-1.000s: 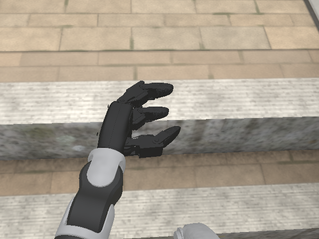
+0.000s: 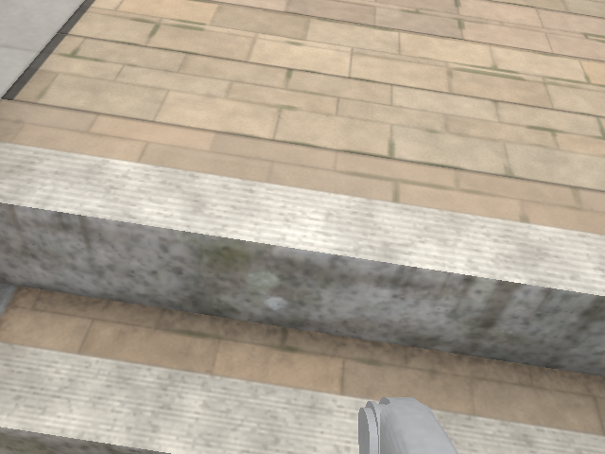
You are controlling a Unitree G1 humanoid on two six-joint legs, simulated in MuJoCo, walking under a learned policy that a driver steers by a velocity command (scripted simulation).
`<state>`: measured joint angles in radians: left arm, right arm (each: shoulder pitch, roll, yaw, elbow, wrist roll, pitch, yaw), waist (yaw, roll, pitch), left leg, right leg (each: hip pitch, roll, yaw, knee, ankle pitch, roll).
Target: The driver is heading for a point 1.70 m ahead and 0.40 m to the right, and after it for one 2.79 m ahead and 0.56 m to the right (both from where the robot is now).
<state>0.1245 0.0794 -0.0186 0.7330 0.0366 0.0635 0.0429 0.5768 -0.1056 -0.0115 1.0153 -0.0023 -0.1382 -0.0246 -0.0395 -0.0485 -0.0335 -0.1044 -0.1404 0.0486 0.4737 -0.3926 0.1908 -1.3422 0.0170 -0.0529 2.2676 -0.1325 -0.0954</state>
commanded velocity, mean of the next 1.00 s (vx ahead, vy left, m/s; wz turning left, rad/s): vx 0.49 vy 0.00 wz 0.00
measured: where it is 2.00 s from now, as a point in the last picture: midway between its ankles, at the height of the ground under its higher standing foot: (197, 143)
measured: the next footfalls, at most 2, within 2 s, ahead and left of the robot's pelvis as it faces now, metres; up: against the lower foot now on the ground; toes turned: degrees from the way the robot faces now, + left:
right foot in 0.22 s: +0.20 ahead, -0.05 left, +0.22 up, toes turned -10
left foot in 0.62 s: +0.21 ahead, +0.24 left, +0.21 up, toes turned -9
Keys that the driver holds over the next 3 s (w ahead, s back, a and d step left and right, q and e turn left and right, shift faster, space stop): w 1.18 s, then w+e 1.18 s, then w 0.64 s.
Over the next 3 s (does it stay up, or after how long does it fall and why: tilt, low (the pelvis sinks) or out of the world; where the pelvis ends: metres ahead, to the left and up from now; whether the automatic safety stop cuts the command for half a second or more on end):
stays up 1.28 -0.18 0.65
